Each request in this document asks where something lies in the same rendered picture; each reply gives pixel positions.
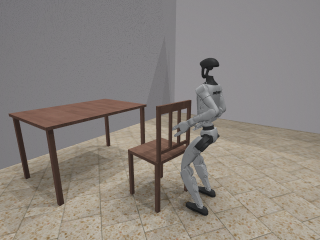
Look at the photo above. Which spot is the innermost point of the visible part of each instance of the chair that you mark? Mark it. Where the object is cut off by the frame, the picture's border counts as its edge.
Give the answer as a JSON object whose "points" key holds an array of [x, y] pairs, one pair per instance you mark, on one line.
{"points": [[160, 150]]}

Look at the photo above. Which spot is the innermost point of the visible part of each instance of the left robot forearm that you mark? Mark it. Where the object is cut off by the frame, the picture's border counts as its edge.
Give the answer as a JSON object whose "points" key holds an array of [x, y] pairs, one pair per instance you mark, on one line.
{"points": [[205, 116]]}

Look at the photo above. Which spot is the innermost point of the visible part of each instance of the robot right upper arm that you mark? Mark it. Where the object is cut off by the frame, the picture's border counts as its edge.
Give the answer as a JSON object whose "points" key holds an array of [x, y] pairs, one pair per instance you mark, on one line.
{"points": [[222, 106]]}

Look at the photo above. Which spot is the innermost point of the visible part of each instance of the left robot hand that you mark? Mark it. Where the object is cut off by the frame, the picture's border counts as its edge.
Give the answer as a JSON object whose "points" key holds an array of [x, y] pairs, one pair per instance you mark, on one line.
{"points": [[182, 126]]}

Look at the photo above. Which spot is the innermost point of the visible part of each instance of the robot left upper arm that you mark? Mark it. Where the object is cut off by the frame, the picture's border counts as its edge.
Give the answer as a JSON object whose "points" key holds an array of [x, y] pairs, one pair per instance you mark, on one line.
{"points": [[203, 92]]}

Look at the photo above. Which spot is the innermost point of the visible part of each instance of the right robot hand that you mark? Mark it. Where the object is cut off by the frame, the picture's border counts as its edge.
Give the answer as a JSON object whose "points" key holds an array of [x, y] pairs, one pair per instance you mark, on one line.
{"points": [[197, 126]]}

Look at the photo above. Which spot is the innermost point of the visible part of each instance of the robot torso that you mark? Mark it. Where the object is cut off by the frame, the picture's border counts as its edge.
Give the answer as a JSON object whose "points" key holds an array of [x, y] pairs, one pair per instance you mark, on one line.
{"points": [[208, 127]]}

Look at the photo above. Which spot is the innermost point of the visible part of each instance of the table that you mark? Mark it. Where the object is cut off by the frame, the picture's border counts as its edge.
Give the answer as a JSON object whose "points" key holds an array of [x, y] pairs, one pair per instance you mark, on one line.
{"points": [[55, 117]]}

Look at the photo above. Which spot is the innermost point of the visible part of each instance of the humanoid robot head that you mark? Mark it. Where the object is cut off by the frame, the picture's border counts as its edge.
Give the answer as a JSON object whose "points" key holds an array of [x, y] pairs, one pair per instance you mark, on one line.
{"points": [[208, 64]]}

